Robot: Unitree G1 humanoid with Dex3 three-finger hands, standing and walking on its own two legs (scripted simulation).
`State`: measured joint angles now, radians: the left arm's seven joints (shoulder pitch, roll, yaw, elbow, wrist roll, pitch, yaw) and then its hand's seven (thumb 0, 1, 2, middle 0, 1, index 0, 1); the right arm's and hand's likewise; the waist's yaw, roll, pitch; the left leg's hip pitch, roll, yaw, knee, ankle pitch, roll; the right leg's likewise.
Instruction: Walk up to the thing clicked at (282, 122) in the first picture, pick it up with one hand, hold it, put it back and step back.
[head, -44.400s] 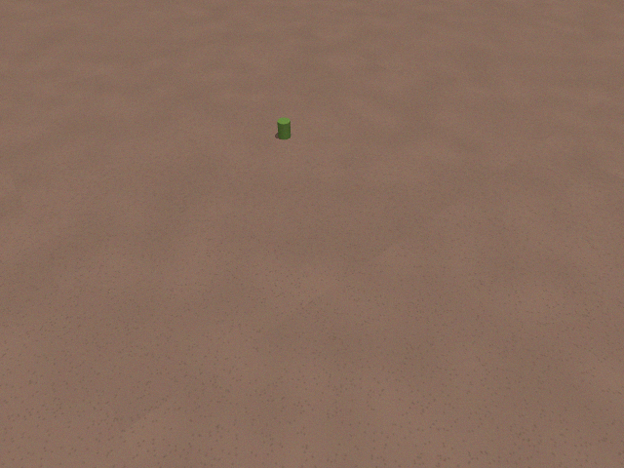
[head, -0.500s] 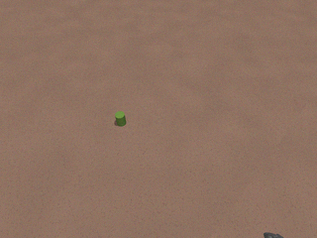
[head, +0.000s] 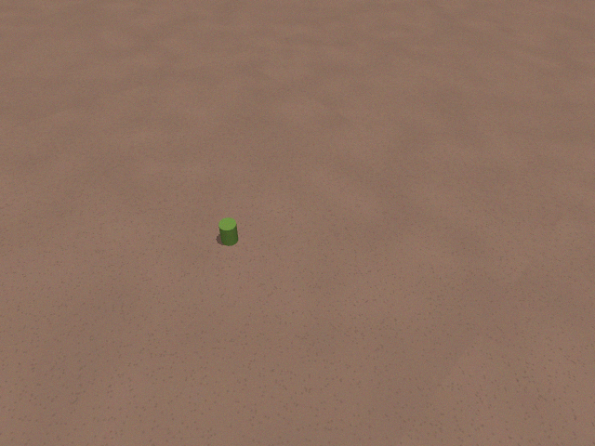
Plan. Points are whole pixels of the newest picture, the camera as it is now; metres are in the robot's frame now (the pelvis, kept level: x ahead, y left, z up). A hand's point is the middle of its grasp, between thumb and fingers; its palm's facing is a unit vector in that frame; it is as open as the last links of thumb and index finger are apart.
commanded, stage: step back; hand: left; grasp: from above
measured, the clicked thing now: (228, 231) +1.09 +0.27 -0.72
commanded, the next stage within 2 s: stand in 0.48 s
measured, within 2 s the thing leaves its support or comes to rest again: neither
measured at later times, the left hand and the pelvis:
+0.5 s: hand out of the picture +0.17 +0.24 -0.15, palm faces +0.01 -0.94 -0.33, open 7.4 cm; pelvis +0.06 -0.01 +0.00, yaw +1 degrees
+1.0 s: hand out of the picture +0.14 +0.24 -0.14, palm faces +0.00 -0.94 -0.34, open 7.4 cm; pelvis +0.06 -0.02 +0.01, yaw +1 degrees
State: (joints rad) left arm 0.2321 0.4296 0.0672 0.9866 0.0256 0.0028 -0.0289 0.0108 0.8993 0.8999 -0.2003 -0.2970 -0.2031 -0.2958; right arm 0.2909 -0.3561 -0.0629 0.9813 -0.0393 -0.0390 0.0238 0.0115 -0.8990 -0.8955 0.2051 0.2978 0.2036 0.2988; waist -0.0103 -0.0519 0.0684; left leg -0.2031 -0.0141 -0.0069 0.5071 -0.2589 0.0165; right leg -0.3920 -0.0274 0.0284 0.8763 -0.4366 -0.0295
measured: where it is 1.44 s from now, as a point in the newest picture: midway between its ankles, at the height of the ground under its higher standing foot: outside the picture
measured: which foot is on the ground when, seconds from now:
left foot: down 0.00-1.00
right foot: up 0.00-0.10, down 0.12-1.00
